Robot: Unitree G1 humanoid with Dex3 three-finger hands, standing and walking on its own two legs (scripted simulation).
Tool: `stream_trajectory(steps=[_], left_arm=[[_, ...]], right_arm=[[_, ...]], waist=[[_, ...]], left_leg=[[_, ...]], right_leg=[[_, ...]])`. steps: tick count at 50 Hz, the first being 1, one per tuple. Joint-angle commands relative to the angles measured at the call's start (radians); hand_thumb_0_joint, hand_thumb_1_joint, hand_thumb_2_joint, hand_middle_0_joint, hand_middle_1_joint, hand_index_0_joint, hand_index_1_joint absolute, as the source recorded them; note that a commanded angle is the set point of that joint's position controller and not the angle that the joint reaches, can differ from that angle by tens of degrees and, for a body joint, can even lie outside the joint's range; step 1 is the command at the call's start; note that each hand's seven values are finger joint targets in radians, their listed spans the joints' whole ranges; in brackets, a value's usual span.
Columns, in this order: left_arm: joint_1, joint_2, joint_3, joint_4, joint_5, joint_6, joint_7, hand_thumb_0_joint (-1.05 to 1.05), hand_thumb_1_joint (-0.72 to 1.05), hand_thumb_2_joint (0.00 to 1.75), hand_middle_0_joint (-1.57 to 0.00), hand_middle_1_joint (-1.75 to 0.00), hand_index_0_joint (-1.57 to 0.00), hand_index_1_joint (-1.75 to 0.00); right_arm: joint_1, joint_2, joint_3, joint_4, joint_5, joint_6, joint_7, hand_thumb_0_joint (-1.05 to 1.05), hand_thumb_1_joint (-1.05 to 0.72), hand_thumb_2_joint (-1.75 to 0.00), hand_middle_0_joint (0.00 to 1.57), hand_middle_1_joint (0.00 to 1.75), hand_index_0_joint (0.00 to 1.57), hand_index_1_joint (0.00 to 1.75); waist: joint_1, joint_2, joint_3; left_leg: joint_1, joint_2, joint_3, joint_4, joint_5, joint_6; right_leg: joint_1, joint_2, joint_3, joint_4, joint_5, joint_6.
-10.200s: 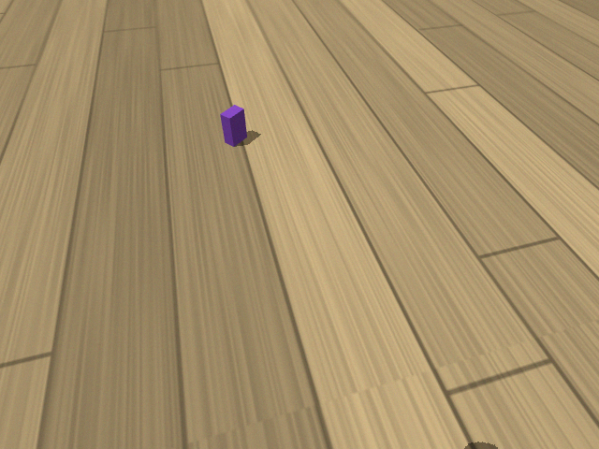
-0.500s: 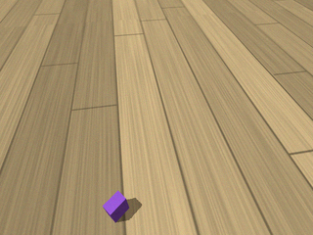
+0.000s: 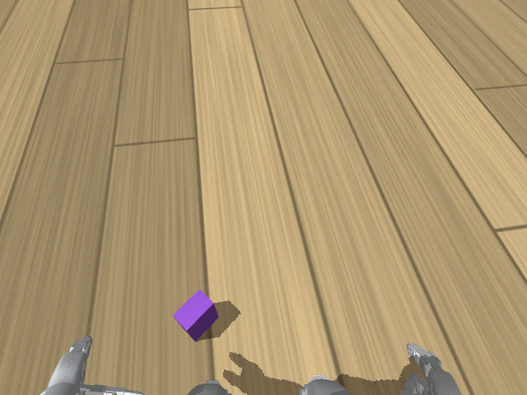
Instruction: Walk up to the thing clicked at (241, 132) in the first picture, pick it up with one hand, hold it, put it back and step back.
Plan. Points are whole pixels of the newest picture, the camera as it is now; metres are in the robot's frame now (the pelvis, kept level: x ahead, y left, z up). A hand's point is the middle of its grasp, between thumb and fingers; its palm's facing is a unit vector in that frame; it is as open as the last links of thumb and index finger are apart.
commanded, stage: go down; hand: left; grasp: from the side
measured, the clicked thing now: (197, 316) +0.38 +0.21 -0.65
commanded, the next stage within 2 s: none
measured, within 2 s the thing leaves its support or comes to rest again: neither
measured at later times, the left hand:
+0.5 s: hand out of the picture +0.13 +0.28 -0.16, palm faces +0.08 -0.94 -0.33, open 17.3 cm
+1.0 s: hand (94, 348) +0.22 +0.35 -0.25, palm faces +0.16 -0.96 -0.23, open 17.4 cm
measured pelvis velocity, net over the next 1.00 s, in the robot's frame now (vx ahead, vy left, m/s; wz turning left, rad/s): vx -0.06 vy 0.00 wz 0.00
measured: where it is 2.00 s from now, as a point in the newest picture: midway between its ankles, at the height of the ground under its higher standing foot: outside the picture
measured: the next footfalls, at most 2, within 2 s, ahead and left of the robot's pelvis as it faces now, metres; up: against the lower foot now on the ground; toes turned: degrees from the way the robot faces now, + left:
none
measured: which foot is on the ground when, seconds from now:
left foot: down 0.00-1.00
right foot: down 0.00-1.00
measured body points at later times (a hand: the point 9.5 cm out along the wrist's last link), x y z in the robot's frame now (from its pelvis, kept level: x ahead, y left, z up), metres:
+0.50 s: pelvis -0.01 +0.01 -0.05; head +0.07 +0.03 +0.40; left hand +0.13 +0.32 -0.13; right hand +0.16 -0.24 -0.12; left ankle -0.01 +0.12 -0.70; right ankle +0.02 -0.14 -0.70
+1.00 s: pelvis -0.06 +0.00 -0.18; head +0.10 +0.04 +0.24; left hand +0.21 +0.40 -0.23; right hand +0.12 -0.26 -0.27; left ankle -0.01 +0.12 -0.70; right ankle +0.02 -0.14 -0.70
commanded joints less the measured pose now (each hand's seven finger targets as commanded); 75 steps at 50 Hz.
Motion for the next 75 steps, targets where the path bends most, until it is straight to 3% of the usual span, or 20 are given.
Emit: stream_trajectory(steps=[1,7,14,18,23,26,30,34,37,39,40,41,42,45,46,49,57,58,67,75], left_arm=[[0.036,0.207,0.076,-0.257,0.0,-0.003,0.006,0.0,-0.57,0.04,-0.07,-0.06,-0.07,-0.07],[0.124,0.193,0.072,-0.406,-0.009,0.064,0.006,0.0,-0.55,0.05,-0.07,-0.06,-0.07,-0.06],[0.196,0.187,0.085,-0.519,-0.029,0.134,0.006,0.0,-0.55,0.04,-0.07,-0.04,-0.07,-0.04],[0.227,0.194,0.104,-0.57,-0.038,0.144,0.003,0.0,-0.53,0.05,-0.07,-0.04,-0.06,-0.04],[0.236,0.209,0.14,-0.578,-0.049,0.13,-0.005,0.0,-0.49,0.07,-0.06,-0.03,-0.05,-0.04],[0.232,0.223,0.159,-0.53,-0.056,0.1,-0.02,0.0,-0.48,0.07,-0.06,-0.03,-0.06,-0.04],[0.059,0.26,0.209,-0.438,-0.086,-0.013,-0.062,0.0,-0.47,0.06,-0.06,-0.03,-0.06,-0.03],[-0.077,0.379,0.316,-0.329,-0.125,-0.182,-0.147,0.0,-0.56,0.02,-0.08,-0.05,-0.08,-0.05],[-0.117,0.403,0.341,-0.278,-0.143,-0.287,-0.216,0.0,-0.61,0.03,-0.08,-0.08,-0.08,-0.08],[-0.154,0.409,0.349,-0.216,-0.157,-0.326,-0.247,0.0,-0.61,0.04,-0.08,-0.1,-0.09,-0.1],[-0.175,0.445,0.381,-0.217,-0.163,-0.342,-0.257,0.0,-0.61,0.03,-0.09,-0.11,-0.09,-0.11],[-0.207,0.45,0.381,-0.19,-0.164,-0.358,-0.268,0.0,-0.61,0.04,-0.09,-0.11,-0.09,-0.11],[-0.188,0.476,0.407,-0.148,-0.164,-0.367,-0.277,0.0,-0.61,0.06,-0.08,-0.12,-0.08,-0.12],[-0.232,0.502,0.434,-0.112,-0.175,-0.399,-0.314,0.0,-0.61,0.07,-0.08,-0.12,-0.08,-0.12],[-0.251,0.552,0.47,-0.13,-0.18,-0.414,-0.321,0.0,-0.61,0.07,-0.08,-0.12,-0.08,-0.12],[-0.322,0.583,0.499,-0.101,-0.188,-0.45,-0.348,0.0,-0.61,0.1,-0.07,-0.13,-0.07,-0.13],[-0.504,0.63,0.524,0.017,-0.213,-0.542,-0.424,0.0,-0.53,0.11,-0.06,-0.13,-0.06,-0.13],[-0.523,0.665,0.543,0.01,-0.215,-0.552,-0.435,0.0,-0.55,0.1,-0.06,-0.13,-0.06,-0.12],[-0.57,0.752,0.609,0.063,-0.229,-0.568,-0.49,0.0,-0.54,0.09,-0.06,-0.11,-0.06,-0.11],[-0.645,0.788,0.626,0.058,-0.239,-0.571,-0.521,0.0,-0.53,0.08,-0.05,-0.09,-0.05,-0.09]], right_arm=[[0.003,-0.165,-0.064,-0.153,0.004,-0.062,-0.018,0.0,-0.85,-0.89,0.2,0.3,0.2,0.3],[-0.004,-0.162,-0.057,-0.195,0.003,-0.071,-0.035,0.0,-0.85,-0.89,0.2,0.3,0.2,0.3],[-0.02,-0.152,-0.045,-0.235,0.001,-0.088,-0.051,0.0,-0.85,-0.89,0.2,0.3,0.2,0.3],[-0.017,-0.149,-0.043,-0.253,-0.001,-0.096,-0.058,0.0,-0.87,-0.89,0.2,0.3,0.2,0.3],[-0.017,-0.138,-0.04,-0.263,-0.004,-0.107,-0.065,0.0,-0.88,-0.9,0.2,0.3,0.2,0.3],[-0.007,-0.14,-0.04,-0.247,-0.006,-0.117,-0.063,0.0,-0.89,-0.9,0.2,0.3,0.2,0.3],[-0.019,-0.154,-0.039,-0.23,-0.008,-0.141,-0.057,0.0,-0.92,-0.91,0.2,0.3,0.2,0.3],[-0.033,-0.176,-0.034,-0.218,-0.009,-0.17,-0.045,0.0,-0.95,-0.91,0.2,0.3,0.2,0.3],[-0.029,-0.193,-0.032,-0.21,-0.009,-0.175,-0.042,0.0,-0.94,-0.91,0.2,0.3,0.2,0.3],[-0.035,-0.212,-0.036,-0.212,-0.008,-0.17,-0.044,0.0,-0.93,-0.91,0.2,0.3,0.2,0.3],[-0.037,-0.218,-0.033,-0.206,-0.008,-0.166,-0.043,0.0,-0.92,-0.9,0.2,0.3,0.2,0.3],[-0.038,-0.226,-0.034,-0.204,-0.007,-0.161,-0.042,0.0,-0.92,-0.9,0.2,0.3,0.2,0.3],[-0.036,-0.233,-0.036,-0.199,-0.006,-0.155,-0.041,0.0,-0.91,-0.9,0.2,0.3,0.2,0.3],[-0.027,-0.246,-0.038,-0.177,-0.007,-0.141,-0.041,0.0,-0.9,-0.9,0.2,0.3,0.2,0.3],[-0.026,-0.254,-0.038,-0.169,-0.007,-0.137,-0.041,0.0,-0.9,-0.9,0.2,0.3,0.2,0.3],[-0.027,-0.255,-0.031,-0.142,-0.013,-0.13,-0.039,0.0,-0.9,-0.9,0.2,0.3,0.2,0.3],[-0.039,-0.269,-0.019,-0.113,-0.023,-0.117,-0.035,0.0,-0.89,-0.9,0.2,0.3,0.2,0.3],[-0.039,-0.271,-0.017,-0.109,-0.024,-0.116,-0.037,0.0,-0.9,-0.9,0.2,0.3,0.2,0.3],[-0.029,-0.298,0.003,-0.09,-0.027,-0.1,-0.028,0.0,-0.91,-0.9,0.2,0.3,0.2,0.3],[-0.034,-0.314,0.012,-0.075,-0.029,-0.094,-0.024,0.0,-0.92,-0.91,0.2,0.3,0.2,0.3]], waist=[[0.014,0.099,-0.237],[-0.001,0.092,-0.259],[-0.005,0.098,-0.243],[-0.008,0.105,-0.275],[-0.005,0.098,-0.274],[-0.01,0.101,-0.262],[-0.03,0.081,-0.229],[-0.004,0.09,-0.313],[0.017,0.139,-0.412],[0.01,0.125,-0.44],[0.03,0.136,-0.454],[0.019,0.144,-0.467],[0.036,0.128,-0.486],[0.035,0.119,-0.561],[0.05,0.127,-0.587],[0.039,0.133,-0.612],[0.009,0.132,-0.589],[0.013,0.133,-0.611],[0.027,0.178,-0.653],[0.012,0.211,-0.65]], left_leg=[[0.043,-0.016,-0.02,-0.052,0.305,-0.01],[-0.002,-0.011,-0.035,0.019,0.345,-0.008],[-0.085,-0.004,-0.062,0.057,0.247,-0.006],[-0.11,-0.006,-0.061,0.096,0.274,-0.006],[-0.174,-0.014,-0.053,0.139,0.197,0.002],[-0.211,-0.013,-0.054,0.159,0.173,0.001],[-0.335,-0.013,-0.053,0.246,0.074,0.01],[-0.471,-0.026,-0.045,0.366,0.011,0.016],[-0.494,-0.027,-0.054,0.411,-0.024,0.011],[-0.538,-0.024,-0.069,0.439,-0.059,0.01],[-0.565,-0.024,-0.072,0.453,-0.087,0.01],[-0.582,-0.022,-0.083,0.457,-0.118,0.01],[-0.598,-0.023,-0.083,0.469,-0.117,0.011],[-0.611,-0.028,-0.075,0.534,-0.025,0.01],[-0.604,-0.03,-0.07,0.551,0.007,0.012],[-0.647,-0.032,-0.066,0.62,0.062,0.015],[-0.786,-0.03,-0.067,0.709,-0.103,0.021],[-0.803,-0.03,-0.063,0.726,-0.115,0.023],[-0.845,-0.026,-0.083,0.784,-0.1,0.016],[-0.88,-0.024,-0.098,0.846,-0.089,0.013]], right_leg=[[0.085,0.037,-0.018,-0.001,0.192,-0.041],[0.037,0.037,-0.023,0.062,0.21,-0.039],[-0.043,0.037,-0.03,0.112,0.125,-0.037],[-0.061,0.036,-0.031,0.146,0.141,-0.039],[-0.104,0.035,-0.027,0.169,0.093,-0.037],[-0.149,0.035,-0.025,0.2,0.073,-0.038],[-0.273,0.029,-0.014,0.277,-0.002,-0.036],[-0.394,0.019,0.007,0.405,-0.05,-0.039],[-0.462,0.008,0.018,0.485,-0.077,-0.044],[-0.511,0.007,0.018,0.519,-0.096,-0.043],[-0.529,0.007,0.02,0.536,-0.116,-0.042],[-0.554,0.007,0.014,0.558,-0.133,-0.041],[-0.55,0.006,0.014,0.571,-0.133,-0.04],[-0.573,0.006,0.009,0.618,-0.069,-0.048],[-0.577,0.008,0.007,0.631,-0.048,-0.051],[-0.633,0.009,0.005,0.689,-0.018,-0.055],[-0.777,0.008,0.011,0.761,-0.141,-0.051],[-0.78,0.009,0.013,0.77,-0.152,-0.05],[-0.866,0.01,-0.019,0.884,-0.144,-0.056],[-0.959,0.005,-0.034,0.965,-0.138,-0.058]])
